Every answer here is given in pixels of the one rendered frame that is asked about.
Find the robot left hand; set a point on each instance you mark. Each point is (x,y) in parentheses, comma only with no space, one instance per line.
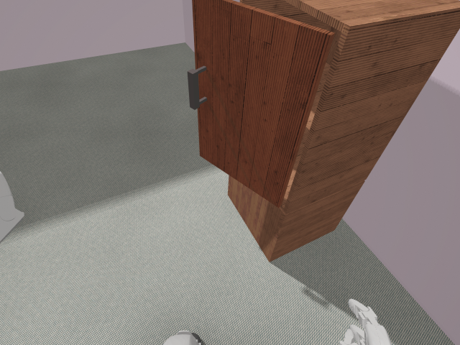
(9,216)

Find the robot left shin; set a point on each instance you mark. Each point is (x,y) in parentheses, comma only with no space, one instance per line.
(185,332)

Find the robot right hand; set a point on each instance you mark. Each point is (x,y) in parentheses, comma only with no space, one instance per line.
(373,334)

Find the cupboard door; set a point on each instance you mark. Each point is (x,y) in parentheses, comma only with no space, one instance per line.
(262,74)

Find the handle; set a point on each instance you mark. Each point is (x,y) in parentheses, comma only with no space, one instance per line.
(193,88)

